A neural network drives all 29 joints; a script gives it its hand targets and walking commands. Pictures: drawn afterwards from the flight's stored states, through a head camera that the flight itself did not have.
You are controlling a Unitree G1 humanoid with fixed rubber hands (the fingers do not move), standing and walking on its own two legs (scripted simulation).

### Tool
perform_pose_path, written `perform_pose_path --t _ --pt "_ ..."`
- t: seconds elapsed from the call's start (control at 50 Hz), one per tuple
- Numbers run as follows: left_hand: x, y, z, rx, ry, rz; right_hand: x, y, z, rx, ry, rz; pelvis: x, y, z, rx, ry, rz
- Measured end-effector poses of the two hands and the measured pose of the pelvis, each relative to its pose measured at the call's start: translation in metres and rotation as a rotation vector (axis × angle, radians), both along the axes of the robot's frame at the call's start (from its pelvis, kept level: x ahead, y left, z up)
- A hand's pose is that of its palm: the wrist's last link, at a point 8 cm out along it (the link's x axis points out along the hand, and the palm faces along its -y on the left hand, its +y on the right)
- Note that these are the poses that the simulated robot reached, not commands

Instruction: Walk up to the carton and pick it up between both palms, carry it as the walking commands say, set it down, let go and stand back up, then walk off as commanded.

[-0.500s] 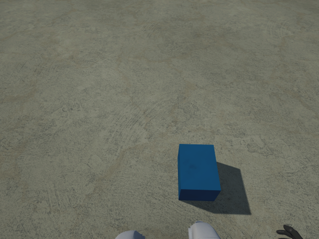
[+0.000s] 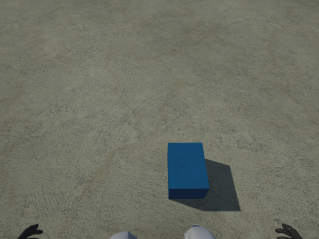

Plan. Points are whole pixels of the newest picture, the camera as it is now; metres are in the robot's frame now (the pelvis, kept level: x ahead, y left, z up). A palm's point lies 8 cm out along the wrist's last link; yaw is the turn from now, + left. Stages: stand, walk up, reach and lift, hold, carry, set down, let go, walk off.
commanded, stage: walk up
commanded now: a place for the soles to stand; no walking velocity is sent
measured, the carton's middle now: (185, 170) +0.57 -0.12 -0.63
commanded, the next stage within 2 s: none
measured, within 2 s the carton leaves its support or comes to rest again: neither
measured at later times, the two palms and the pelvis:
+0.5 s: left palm out of the picture +0.09 +0.36 -0.07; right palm out of the picture +0.08 -0.33 -0.09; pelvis -0.01 +0.01 +0.00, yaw -1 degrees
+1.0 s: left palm (71, 222) +0.17 +0.24 -0.08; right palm out of the picture +0.04 -0.46 -0.06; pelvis +0.03 -0.07 +0.00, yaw -5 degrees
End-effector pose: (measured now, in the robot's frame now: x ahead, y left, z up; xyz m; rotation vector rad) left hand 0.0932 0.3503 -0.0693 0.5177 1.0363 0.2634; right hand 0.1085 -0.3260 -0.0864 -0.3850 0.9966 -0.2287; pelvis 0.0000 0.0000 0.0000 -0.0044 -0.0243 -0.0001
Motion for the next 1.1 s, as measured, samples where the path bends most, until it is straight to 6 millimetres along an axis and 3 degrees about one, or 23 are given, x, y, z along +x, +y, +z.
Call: perform_pose_path --t 0.16,0.3,0.44,0.72,0.84,0.92,1.02,1.1 --pt "-0.007 0.006 0.001 0.007 0.004 0.003 -0.011 0.002 -0.001 0.001 0.004 -0.016 -0.008 0.005 0.0 0.004 -0.012 -0.005" --pt "-0.011 0.0 -0.001 -0.001 0.026 0.006 -0.014 -0.005 -0.003 0.005 0.009 -0.02 -0.007 -0.002 0.0 0.007 -0.013 -0.012" --pt "-0.005 0.008 0.003 0.007 0.019 -0.003 -0.023 0.001 -0.005 0.005 0.029 -0.038 -0.008 0.007 0.001 0.013 -0.015 -0.019" --pt "0.005 0.003 0.002 -0.027 0.039 -0.01 -0.025 -0.001 -0.005 -0.013 0.038 -0.042 -0.002 0.007 0.002 0.009 -0.012 -0.023" --pt "0.041 -0.032 0.001 -0.114 0.012 -0.083 -0.065 -0.05 0.016 -0.135 0.11 -0.122 0.009 -0.012 0.007 0.006 -0.016 -0.045" --pt "0.064 -0.066 -0.006 -0.151 0.01 -0.126 -0.077 -0.092 0.027 -0.189 0.14 -0.154 0.019 -0.038 0.004 0.02 -0.006 -0.062" --pt "0.082 -0.114 -0.014 -0.148 0.001 -0.143 -0.07 -0.145 0.021 -0.212 0.165 -0.16 0.031 -0.082 -0.006 0.045 0.004 -0.081" --pt "0.075 -0.13 -0.006 -0.137 0.022 -0.096 -0.05 -0.152 0.021 -0.187 0.183 -0.116 0.039 -0.099 0.005 0.057 0.023 -0.093"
